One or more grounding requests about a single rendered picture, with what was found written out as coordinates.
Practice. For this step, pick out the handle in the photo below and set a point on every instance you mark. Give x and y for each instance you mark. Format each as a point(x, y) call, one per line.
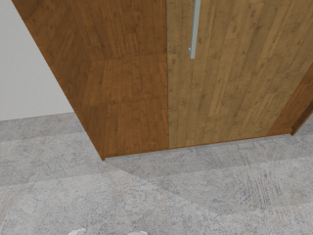
point(195, 26)

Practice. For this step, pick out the wardrobe door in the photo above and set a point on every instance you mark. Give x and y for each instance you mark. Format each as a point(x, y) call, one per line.
point(250, 57)
point(297, 103)

